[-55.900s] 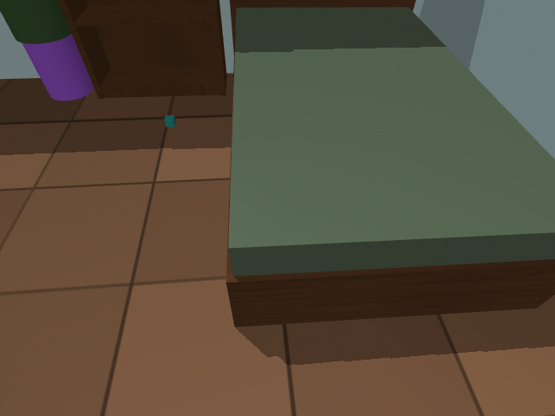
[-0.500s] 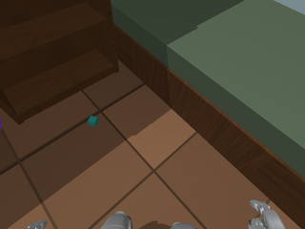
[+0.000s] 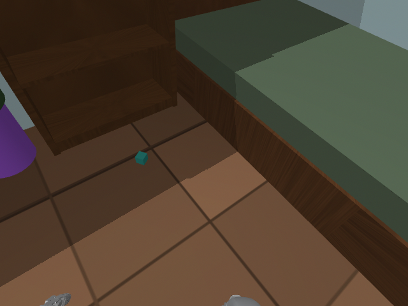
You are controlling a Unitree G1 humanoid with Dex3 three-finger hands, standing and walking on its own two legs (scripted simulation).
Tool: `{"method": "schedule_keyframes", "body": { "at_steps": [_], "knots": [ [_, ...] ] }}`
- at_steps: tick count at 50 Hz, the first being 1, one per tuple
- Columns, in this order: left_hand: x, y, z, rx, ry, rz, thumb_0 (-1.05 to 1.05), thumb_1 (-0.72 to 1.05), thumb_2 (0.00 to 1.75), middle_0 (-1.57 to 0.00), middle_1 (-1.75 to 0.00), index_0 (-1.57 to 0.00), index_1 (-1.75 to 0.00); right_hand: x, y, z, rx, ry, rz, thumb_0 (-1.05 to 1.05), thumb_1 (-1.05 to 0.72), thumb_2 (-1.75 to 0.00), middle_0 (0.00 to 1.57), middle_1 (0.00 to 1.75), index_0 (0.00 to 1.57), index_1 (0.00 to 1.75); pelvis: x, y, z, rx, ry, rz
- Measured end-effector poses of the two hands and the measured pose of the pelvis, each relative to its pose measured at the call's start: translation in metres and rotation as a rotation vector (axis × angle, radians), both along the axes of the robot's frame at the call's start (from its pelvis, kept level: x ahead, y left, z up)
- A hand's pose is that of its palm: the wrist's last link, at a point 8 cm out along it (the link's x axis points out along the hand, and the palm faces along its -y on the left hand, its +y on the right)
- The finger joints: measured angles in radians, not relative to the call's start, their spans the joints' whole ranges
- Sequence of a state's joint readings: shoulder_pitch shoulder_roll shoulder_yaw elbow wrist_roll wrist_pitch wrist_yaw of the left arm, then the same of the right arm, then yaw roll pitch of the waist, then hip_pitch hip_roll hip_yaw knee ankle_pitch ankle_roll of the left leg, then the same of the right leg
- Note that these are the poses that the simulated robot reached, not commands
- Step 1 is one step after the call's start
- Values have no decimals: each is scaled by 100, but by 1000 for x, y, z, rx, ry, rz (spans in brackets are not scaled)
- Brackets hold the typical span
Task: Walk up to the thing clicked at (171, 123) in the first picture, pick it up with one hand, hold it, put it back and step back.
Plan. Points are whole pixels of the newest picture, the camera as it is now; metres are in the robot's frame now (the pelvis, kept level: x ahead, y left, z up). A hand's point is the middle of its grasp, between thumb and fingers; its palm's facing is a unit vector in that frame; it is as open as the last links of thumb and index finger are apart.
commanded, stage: step back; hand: left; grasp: from above
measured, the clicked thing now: (141, 158) +1.01 +0.34 -0.73
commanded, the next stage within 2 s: stand in 0.88 s
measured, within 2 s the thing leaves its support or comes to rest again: neither
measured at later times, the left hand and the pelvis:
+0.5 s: hand out of the picture +0.05 +0.26 -0.15, palm faces -0.02 -0.93 -0.38, open 7.4 cm; pelvis -0.01 -0.01 +0.00, yaw -1 degrees
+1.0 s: hand out of the picture +0.14 +0.25 -0.14, palm faces -0.04 -0.93 -0.35, open 7.4 cm; pelvis +0.03 +0.00 +0.01, yaw -2 degrees
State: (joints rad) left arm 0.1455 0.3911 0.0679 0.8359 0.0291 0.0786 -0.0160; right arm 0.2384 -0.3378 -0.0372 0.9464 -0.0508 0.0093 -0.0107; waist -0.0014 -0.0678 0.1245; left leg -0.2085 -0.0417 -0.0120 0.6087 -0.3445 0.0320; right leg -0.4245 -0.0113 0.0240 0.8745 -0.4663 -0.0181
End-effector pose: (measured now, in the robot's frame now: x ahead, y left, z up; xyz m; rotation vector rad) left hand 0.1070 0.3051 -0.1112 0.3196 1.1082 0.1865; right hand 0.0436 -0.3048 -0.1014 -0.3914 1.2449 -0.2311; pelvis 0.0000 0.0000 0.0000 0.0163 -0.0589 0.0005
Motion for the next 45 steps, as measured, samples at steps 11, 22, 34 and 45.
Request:
{"method": "schedule_keyframes", "body": {
  "at_steps": [11,22,34,45],
  "knots": [
    [-76,-18,-2,3,86,30,1,90,90,-21,-30,-21,-30,18,-22,3,20,-128,23,1,-90,-90,20,30,21,30,-24,-18,1,-58,4,-23],
    [-78,1,1,26,115,50,1,90,90,-21,-30,-21,-30,14,-12,-2,44,-94,11,0,-90,-90,20,30,21,30,-14,-8,2,-9,19,-13],
    [-23,-4,6,44,57,4,1,90,90,-21,-30,-21,-30,34,-7,-12,70,-69,-25,1,-90,-90,20,30,21,30,11,-8,2,-29,19,-14],
    [26,-6,7,28,-1,-21,0,90,90,-21,-30,-21,-30,66,0,-4,70,-94,-35,1,-90,-90,20,30,21,30,28,-6,5,-31,24,-36]
  ]
}}
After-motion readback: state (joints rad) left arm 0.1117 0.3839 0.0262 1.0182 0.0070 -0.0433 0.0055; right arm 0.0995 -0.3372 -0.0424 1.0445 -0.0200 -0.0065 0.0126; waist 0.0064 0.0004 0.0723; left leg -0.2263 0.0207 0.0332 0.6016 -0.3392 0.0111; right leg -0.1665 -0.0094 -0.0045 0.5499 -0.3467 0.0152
